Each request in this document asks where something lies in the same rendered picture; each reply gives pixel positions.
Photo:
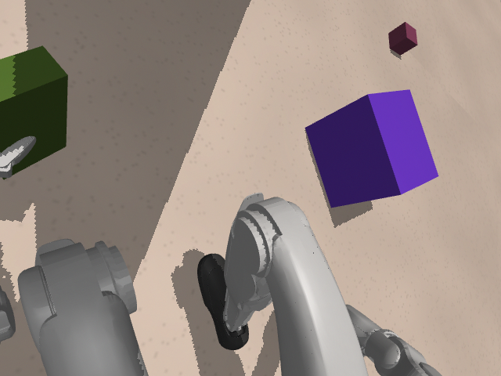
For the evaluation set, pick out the left robot arm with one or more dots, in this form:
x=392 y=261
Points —
x=7 y=320

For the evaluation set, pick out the left robot hand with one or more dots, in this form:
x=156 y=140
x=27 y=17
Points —
x=14 y=154

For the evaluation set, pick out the right robot foot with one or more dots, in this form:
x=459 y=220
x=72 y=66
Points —
x=210 y=273

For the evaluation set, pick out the right robot arm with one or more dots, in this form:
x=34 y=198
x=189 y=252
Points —
x=392 y=356

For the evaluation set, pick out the right robot hand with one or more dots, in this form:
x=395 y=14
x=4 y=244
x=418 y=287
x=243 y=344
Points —
x=364 y=327

